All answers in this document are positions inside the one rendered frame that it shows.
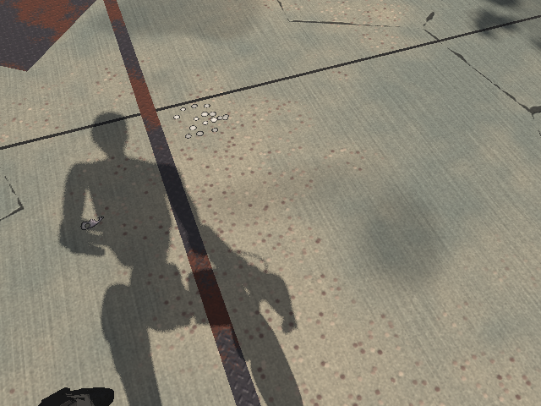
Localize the robot left hand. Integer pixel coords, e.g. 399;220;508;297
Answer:
38;387;114;406

